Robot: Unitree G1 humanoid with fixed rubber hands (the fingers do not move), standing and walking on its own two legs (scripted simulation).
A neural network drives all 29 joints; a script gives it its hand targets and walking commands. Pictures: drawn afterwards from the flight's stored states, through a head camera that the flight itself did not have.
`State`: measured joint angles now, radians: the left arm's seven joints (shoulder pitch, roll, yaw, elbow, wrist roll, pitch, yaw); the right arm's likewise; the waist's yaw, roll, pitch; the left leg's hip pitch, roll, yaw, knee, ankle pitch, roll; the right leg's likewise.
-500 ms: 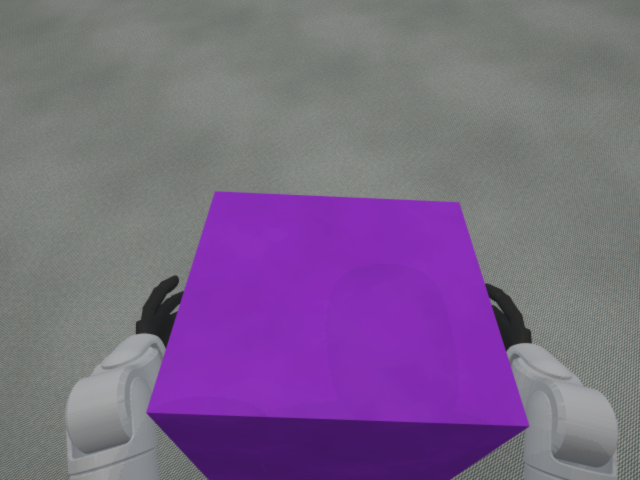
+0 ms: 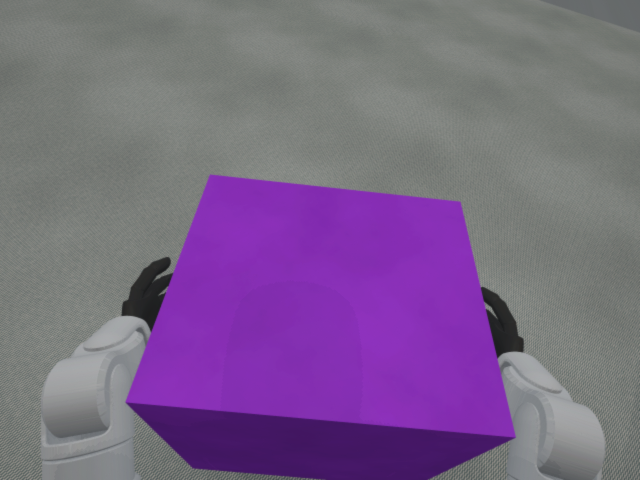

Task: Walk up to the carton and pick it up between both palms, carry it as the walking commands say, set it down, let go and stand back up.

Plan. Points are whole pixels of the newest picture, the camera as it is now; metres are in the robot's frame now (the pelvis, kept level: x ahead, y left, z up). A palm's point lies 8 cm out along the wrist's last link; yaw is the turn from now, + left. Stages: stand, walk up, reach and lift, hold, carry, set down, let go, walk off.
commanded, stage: carry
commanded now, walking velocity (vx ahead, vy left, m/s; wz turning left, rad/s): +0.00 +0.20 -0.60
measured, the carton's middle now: (318, 342) +0.27 +0.03 +0.02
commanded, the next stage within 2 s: none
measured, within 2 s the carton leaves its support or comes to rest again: neither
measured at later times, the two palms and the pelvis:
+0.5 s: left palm (159, 338) +0.23 +0.20 +0.07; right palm out of the picture +0.13 -0.18 +0.07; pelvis -0.06 +0.08 +0.00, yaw -16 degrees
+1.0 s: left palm (133, 326) +0.24 +0.23 +0.08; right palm out of the picture +0.04 -0.11 +0.05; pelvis -0.08 +0.17 +0.00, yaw -22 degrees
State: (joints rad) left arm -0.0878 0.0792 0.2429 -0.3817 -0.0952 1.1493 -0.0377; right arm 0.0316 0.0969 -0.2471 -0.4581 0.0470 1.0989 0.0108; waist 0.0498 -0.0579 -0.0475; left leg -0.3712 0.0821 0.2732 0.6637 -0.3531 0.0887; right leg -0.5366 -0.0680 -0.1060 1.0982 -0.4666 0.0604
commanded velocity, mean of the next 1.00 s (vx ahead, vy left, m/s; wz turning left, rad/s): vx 0.00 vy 0.08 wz -0.23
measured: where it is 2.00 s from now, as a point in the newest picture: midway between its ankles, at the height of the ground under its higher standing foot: outside the picture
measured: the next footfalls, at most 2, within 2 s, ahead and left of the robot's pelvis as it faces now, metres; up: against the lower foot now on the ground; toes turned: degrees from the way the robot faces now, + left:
right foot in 0.16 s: -0.05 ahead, -0.07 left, +0.00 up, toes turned -18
left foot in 0.56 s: +0.02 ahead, +0.22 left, +0.00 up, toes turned -10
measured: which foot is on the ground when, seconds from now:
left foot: down 0.00-0.18, up 0.20-0.54, down 0.56-1.00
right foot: up 0.00-0.14, down 0.16-0.56, up 0.58-0.86, down 0.88-1.00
